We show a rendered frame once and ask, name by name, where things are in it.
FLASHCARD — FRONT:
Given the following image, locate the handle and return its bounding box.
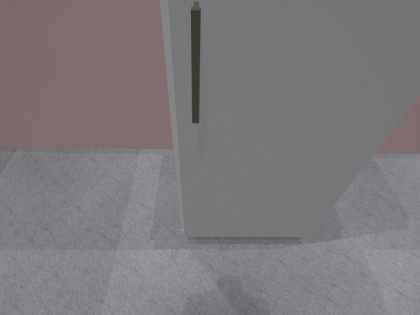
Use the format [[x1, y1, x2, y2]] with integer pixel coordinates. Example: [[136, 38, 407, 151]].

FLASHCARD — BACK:
[[191, 1, 201, 123]]

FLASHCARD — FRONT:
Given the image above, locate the fridge door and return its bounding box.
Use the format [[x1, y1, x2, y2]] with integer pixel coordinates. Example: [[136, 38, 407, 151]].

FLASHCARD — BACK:
[[168, 0, 420, 237]]

